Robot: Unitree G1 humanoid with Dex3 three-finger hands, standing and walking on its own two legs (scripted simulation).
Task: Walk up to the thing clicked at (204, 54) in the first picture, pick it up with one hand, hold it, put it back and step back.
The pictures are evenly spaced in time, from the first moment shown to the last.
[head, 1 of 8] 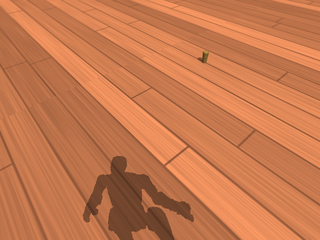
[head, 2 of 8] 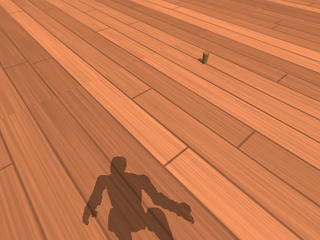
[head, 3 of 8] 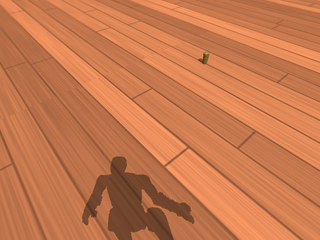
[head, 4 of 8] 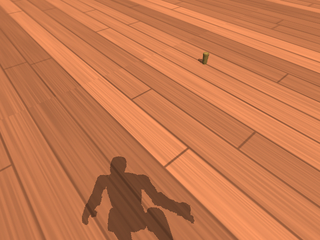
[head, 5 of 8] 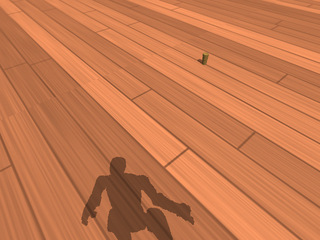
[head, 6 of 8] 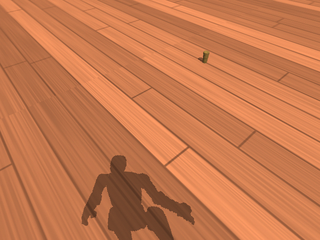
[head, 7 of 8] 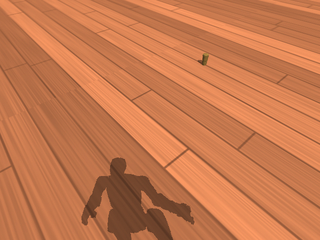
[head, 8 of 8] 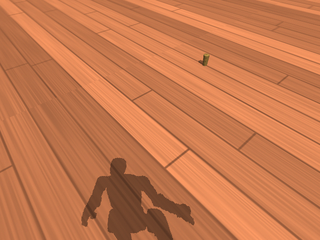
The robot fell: no
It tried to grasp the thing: no
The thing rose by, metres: 0.00
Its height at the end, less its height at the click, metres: +0.00
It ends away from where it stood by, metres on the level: 0.00
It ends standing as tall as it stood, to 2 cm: yes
